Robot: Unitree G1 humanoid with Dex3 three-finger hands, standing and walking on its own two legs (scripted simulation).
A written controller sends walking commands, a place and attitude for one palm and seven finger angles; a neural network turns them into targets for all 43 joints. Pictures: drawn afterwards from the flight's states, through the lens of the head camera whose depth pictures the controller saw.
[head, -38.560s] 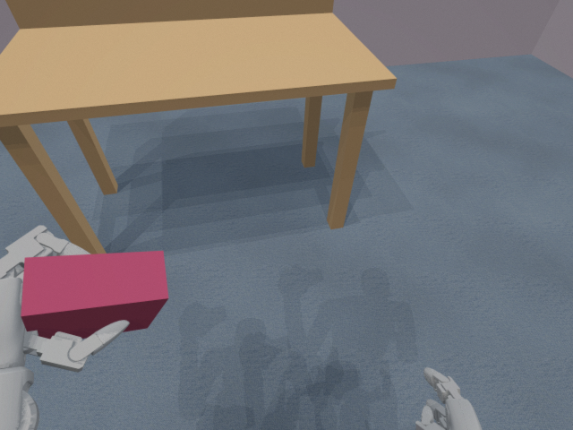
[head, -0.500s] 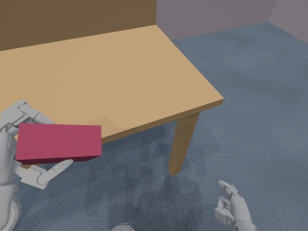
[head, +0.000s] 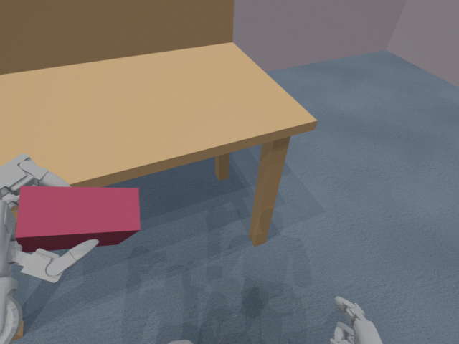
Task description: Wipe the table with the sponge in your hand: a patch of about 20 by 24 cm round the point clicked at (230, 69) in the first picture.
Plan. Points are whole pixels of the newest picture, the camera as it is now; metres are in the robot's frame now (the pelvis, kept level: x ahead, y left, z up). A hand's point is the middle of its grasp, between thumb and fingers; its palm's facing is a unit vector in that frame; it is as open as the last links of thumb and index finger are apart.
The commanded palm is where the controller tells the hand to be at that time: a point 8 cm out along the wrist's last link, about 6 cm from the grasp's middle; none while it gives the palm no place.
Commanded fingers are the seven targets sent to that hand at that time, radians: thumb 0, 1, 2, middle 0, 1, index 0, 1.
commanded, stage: stop stepping back and stand still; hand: left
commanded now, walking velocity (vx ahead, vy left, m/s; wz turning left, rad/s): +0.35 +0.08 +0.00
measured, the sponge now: (95, 220) +0.23 +0.19 +0.17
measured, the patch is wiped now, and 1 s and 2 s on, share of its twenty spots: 0.95 0.95 0.95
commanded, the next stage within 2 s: stand and wait in 1.44 s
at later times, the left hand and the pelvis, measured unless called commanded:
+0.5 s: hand out of the picture +0.10 +0.23 +0.20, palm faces +0.40 -0.85 -0.33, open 9.6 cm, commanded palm +0.06 +0.28 +0.22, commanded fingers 0.00 0.10 1.30 -1.20 -1.60 -1.20 -1.60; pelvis -0.10 +0.00 +0.01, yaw +0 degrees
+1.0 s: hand out of the picture +0.12 +0.26 +0.20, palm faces +0.48 -0.79 -0.38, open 9.6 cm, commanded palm +0.06 +0.30 +0.22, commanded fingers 0.00 0.10 1.30 -1.20 -1.60 -1.20 -1.60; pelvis -0.09 +0.01 +0.00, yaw +2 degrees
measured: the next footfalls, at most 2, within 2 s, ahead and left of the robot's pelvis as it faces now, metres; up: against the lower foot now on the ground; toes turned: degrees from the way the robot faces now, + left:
left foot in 0.10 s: -0.03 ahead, +0.14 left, +0.00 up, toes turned +5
right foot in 0.32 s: -0.02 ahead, -0.09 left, +0.00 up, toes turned +0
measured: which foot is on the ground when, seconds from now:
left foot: up 0.00-0.08, down 0.10-1.00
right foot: down 0.00-0.10, up 0.12-0.30, down 0.32-1.00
